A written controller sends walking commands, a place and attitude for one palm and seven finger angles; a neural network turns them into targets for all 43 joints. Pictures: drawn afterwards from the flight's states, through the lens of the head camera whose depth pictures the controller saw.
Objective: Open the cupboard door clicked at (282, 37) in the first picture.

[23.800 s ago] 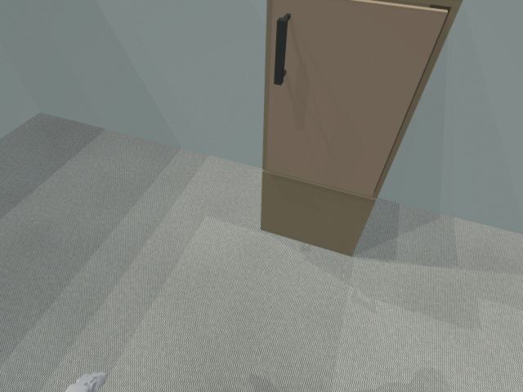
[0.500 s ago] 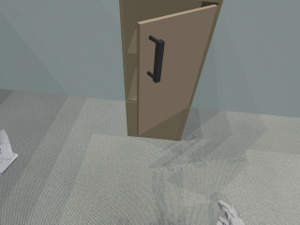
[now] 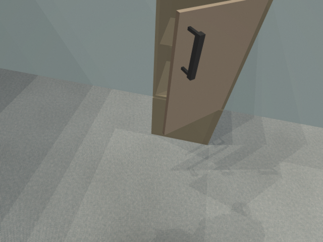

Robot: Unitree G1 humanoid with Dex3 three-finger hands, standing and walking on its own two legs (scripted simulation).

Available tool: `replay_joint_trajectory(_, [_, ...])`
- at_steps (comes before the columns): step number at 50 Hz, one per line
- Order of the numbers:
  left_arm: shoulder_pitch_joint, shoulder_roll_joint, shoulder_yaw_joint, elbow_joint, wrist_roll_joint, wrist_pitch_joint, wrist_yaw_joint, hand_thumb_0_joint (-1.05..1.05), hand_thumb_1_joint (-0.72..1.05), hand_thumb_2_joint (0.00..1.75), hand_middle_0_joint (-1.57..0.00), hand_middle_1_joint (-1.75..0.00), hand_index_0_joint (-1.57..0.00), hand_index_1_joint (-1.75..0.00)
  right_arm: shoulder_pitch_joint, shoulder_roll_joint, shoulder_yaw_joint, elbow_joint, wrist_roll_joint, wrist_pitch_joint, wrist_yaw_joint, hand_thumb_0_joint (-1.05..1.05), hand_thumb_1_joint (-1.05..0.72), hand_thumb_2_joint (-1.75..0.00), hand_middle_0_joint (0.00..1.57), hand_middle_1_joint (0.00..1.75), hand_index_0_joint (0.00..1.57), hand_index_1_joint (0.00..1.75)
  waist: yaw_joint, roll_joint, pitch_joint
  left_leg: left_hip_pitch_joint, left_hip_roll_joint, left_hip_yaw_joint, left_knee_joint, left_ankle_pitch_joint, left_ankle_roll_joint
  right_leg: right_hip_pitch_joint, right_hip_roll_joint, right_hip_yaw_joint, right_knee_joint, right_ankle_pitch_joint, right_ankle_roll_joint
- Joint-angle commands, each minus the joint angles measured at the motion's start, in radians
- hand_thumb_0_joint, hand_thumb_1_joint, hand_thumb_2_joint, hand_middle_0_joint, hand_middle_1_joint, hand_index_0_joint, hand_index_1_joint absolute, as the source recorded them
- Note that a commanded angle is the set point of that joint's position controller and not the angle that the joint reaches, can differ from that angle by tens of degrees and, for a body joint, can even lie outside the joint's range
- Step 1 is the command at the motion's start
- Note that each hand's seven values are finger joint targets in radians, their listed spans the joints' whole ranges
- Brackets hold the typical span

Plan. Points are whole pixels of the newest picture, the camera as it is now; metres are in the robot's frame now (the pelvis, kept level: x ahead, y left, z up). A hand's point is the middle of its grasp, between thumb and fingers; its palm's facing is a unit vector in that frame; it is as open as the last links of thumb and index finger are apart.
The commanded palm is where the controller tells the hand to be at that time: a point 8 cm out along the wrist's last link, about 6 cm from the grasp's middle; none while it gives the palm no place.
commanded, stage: let the arm hang, fingers relaxed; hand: left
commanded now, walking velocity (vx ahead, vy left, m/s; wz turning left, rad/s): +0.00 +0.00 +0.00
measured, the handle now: (191, 54) +0.65 -0.05 +0.13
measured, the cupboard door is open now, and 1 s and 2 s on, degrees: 43 43 43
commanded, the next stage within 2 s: look to check the result in 0.72 s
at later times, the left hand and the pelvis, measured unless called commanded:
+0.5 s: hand out of the picture +0.00 +0.20 -0.17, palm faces +0.02 -0.98 -0.18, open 7.4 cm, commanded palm none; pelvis +0.01 +0.04 +0.01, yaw -2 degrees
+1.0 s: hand out of the picture +0.01 +0.20 -0.17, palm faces +0.03 -0.98 -0.19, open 7.4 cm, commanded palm none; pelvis +0.02 +0.04 +0.01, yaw -2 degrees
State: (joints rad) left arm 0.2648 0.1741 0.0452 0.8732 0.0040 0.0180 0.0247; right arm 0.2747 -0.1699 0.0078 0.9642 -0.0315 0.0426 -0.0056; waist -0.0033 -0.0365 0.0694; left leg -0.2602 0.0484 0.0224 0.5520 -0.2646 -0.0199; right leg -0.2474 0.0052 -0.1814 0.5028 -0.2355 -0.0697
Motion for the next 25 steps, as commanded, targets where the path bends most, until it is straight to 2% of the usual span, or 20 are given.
replay_joint_trajectory(1, [0.032, 0.118, 0.011, 0.042, 0.008, -0.029, -0.001, 0.00, 0.90, 0.90, -0.20, -0.30, -0.20, -0.30, 0.006, -0.090, -0.025, -0.025, 0.002, -0.031, -0.018, 0.00, -0.90, -0.90, 0.20, 0.30, 0.20, 0.30, 0.000, 0.212, -0.092, -0.031, 0.054, -0.069, -0.169, -0.004, 0.041, 0.115, -0.134, 0.187, -0.177, -0.019, 0.009])
replay_joint_trajectory(5, [0.019, 0.113, 0.002, 0.124, 0.006, -0.031, -0.002, 0.00, 0.90, 0.90, -0.20, -0.30, -0.20, -0.30, 0.058, -0.088, -0.028, 0.031, 0.006, -0.030, -0.019, 0.00, -0.90, -0.90, 0.20, 0.30, 0.20, 0.30, -0.005, 0.044, -0.015, -0.016, 0.051, -0.067, -0.202, -0.018, 0.045, 0.060, -0.135, 0.181, -0.216, -0.087, 0.008])
replay_joint_trajectory(6, [0.021, 0.108, 0.001, 0.140, 0.006, -0.031, -0.002, 0.00, 0.90, 0.90, -0.20, -0.30, -0.20, -0.30, 0.068, -0.085, -0.027, 0.047, 0.005, -0.031, -0.019, 0.00, -0.90, -0.90, 0.20, 0.30, 0.20, 0.30, -0.007, 0.015, -0.001, -0.013, 0.050, -0.063, -0.204, -0.015, 0.046, 0.050, -0.135, 0.181, -0.220, -0.092, 0.011])
replay_joint_trajectory(8, [0.031, 0.101, -0.004, 0.171, 0.005, -0.030, 0.000, 0.00, 0.90, 0.90, -0.20, -0.30, -0.20, -0.30, 0.084, -0.081, -0.025, 0.072, 0.005, -0.032, -0.020, 0.00, -0.90, -0.90, 0.20, 0.30, 0.20, 0.30, -0.008, -0.005, 0.013, 0.006, 0.049, -0.059, -0.212, -0.002, 0.049, 0.031, -0.135, 0.179, -0.219, -0.092, 0.014])
replay_joint_trajectory(14, [0.062, 0.082, -0.008, 0.229, 0.003, -0.032, 0.007, 0.00, 0.90, 0.90, -0.20, -0.30, -0.20, -0.30, 0.103, -0.059, -0.018, 0.126, 0.008, -0.037, -0.023, 0.00, -0.90, -0.90, 0.20, 0.30, 0.20, 0.30, -0.005, 0.005, 0.022, 0.011, 0.050, -0.055, -0.233, 0.008, 0.053, 0.032, -0.131, 0.178, -0.204, -0.071, 0.021])
replay_joint_trajectory(20, [0.091, 0.065, -0.008, 0.255, 0.004, -0.028, 0.011, 0.00, 0.90, 0.90, -0.20, -0.30, -0.20, -0.30, 0.103, -0.039, -0.016, 0.150, 0.010, -0.038, -0.026, 0.00, -0.90, -0.90, 0.20, 0.30, 0.20, 0.30, 0.004, 0.054, 0.040, -0.010, 0.050, -0.060, -0.252, -0.020, 0.056, 0.032, -0.125, 0.168, -0.181, -0.056, 0.026])
replay_joint_trajectory(22, [0.090, 0.057, -0.007, 0.258, 0.005, -0.030, 0.012, 0.00, 0.90, 0.90, -0.20, -0.30, -0.20, -0.30, 0.108, -0.030, -0.016, 0.156, 0.009, -0.042, -0.026, 0.00, -0.90, -0.90, 0.20, 0.30, 0.20, 0.30, 0.001, 0.058, 0.022, -0.012, 0.050, -0.061, -0.255, 0.000, 0.056, 0.052, -0.126, 0.168, -0.167, -0.022, 0.028])
replay_joint_trajectory(25, [0.100, 0.047, -0.006, 0.262, 0.006, -0.030, 0.013, 0.00, 0.90, 0.90, -0.20, -0.30, -0.20, -0.30, 0.109, -0.027, -0.016, 0.158, 0.011, -0.044, -0.028, 0.00, -0.90, -0.90, 0.20, 0.30, 0.20, 0.30, 0.003, 0.061, 0.037, -0.016, 0.051, -0.063, -0.257, -0.008, 0.055, 0.043, -0.122, 0.161, -0.161, -0.021, 0.030])
